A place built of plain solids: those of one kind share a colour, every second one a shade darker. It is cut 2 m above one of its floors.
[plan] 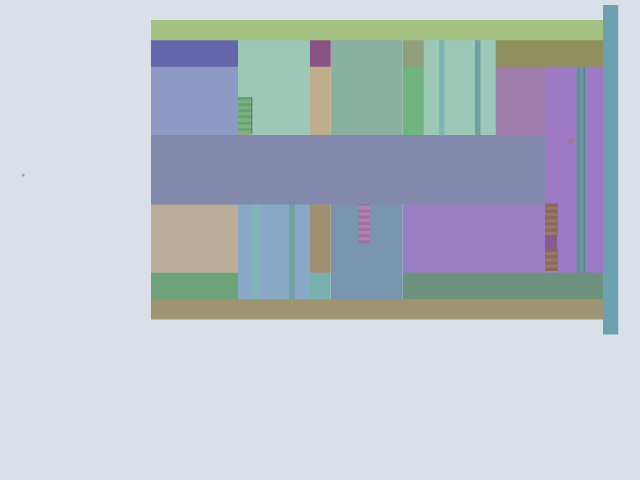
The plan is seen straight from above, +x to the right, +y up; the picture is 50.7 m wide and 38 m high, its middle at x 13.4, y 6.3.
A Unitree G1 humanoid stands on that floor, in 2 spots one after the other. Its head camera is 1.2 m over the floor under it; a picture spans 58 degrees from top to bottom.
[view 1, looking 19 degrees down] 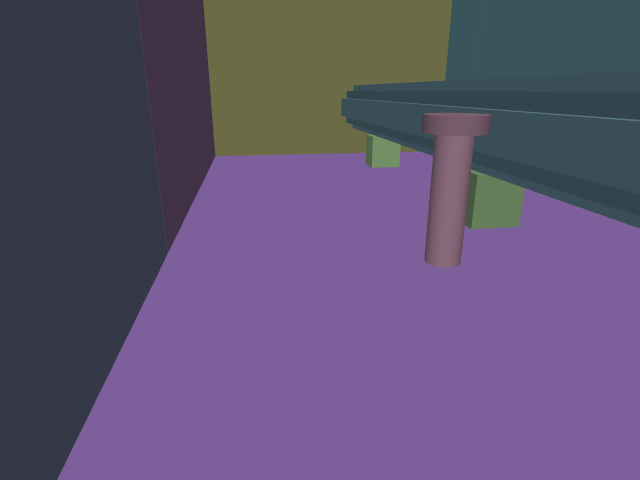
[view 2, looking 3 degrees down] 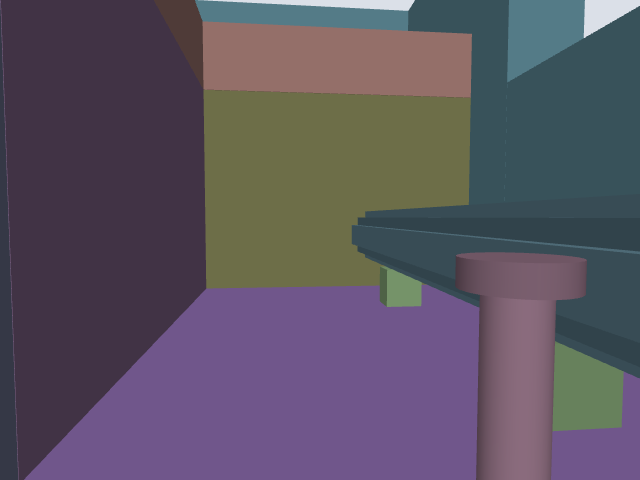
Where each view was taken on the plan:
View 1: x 31.89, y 11.29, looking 81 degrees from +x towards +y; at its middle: floor_aisle_concrete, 3.69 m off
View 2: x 32.36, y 12.59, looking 84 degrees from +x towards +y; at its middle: floor_hall5d_brick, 7.47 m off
